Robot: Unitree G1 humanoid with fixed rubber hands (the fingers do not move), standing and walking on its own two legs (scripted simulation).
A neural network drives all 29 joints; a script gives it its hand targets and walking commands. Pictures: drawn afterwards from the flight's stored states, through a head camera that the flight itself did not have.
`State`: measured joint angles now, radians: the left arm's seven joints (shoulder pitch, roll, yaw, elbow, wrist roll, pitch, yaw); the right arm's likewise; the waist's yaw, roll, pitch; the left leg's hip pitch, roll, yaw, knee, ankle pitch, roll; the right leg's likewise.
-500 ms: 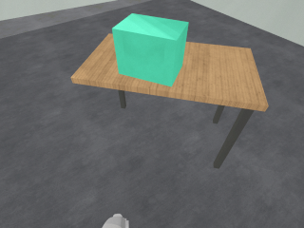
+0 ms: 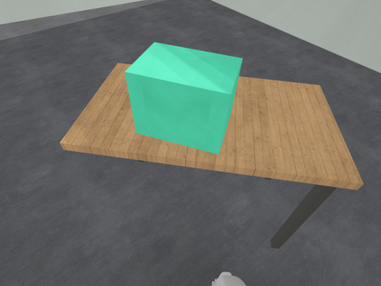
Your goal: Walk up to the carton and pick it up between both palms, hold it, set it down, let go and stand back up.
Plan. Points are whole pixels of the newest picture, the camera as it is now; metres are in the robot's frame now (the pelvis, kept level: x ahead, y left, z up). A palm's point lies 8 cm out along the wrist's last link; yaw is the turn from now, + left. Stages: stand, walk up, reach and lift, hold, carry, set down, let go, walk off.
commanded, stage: walk up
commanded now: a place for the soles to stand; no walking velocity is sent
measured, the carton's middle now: (186, 97) +0.67 -0.02 +0.02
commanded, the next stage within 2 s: none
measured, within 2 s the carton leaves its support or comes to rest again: neither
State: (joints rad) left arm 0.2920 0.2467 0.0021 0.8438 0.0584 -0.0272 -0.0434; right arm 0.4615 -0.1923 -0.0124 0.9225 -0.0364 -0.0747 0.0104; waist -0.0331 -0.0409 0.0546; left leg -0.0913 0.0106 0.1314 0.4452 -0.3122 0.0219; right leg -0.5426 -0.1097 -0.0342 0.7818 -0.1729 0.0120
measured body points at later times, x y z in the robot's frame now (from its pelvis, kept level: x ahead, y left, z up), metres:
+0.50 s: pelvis +0.19 +0.00 -0.02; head +0.21 +0.00 +0.43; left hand +0.17 +0.24 -0.16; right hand +0.28 -0.25 -0.15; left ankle +0.28 +0.12 -0.74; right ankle +0.17 -0.13 -0.74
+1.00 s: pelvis +0.21 +0.01 +0.00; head +0.22 +0.01 +0.45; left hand +0.24 +0.25 -0.15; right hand +0.27 -0.24 -0.15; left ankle +0.28 +0.12 -0.74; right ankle +0.17 -0.13 -0.74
